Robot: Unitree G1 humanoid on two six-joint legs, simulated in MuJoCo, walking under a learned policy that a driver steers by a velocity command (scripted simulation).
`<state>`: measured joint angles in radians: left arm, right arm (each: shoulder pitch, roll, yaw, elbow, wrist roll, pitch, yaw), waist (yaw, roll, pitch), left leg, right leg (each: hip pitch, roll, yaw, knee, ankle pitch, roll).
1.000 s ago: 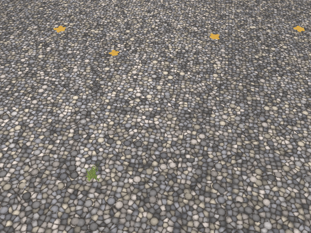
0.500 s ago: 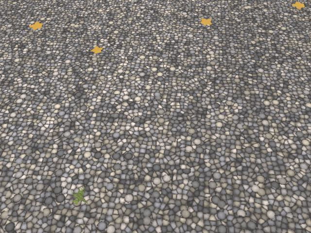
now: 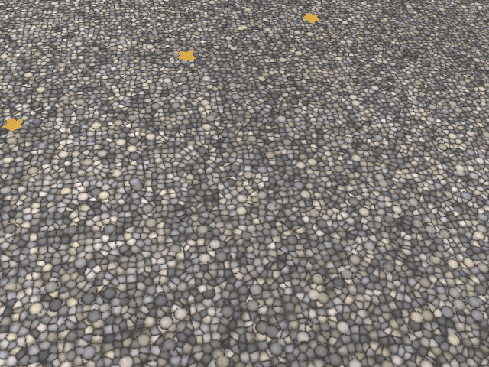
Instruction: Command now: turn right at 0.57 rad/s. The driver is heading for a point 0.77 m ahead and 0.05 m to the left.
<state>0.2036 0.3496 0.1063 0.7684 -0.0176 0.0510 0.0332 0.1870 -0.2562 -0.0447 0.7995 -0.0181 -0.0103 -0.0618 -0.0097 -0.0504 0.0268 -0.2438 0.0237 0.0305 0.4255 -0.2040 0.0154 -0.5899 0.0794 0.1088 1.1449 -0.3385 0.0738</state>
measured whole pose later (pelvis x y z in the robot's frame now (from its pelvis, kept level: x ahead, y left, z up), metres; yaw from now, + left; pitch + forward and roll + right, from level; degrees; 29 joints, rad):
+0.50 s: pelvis +0.02 -0.05 +0.00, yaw -7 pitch +1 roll +0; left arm 0.23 0.24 0.04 0.77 0.00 -0.03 0.01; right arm 0.24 -0.32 -0.08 0.84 0.01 -0.02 -0.02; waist 0.00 0.04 -0.02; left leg -0.48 0.07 0.01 0.91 -0.29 -0.04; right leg -0.16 0.03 0.01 0.33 -0.20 -0.05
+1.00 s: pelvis +0.20 +0.02 +0.01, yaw +4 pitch +2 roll -2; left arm 0.15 0.31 0.06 0.74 0.01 -0.11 -0.02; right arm 0.38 -0.25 -0.04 0.77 0.01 -0.07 0.01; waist -0.04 -0.03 0.01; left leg -0.15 -0.07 -0.05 0.32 -0.21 0.08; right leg -0.61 -0.06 0.04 0.92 -0.16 0.01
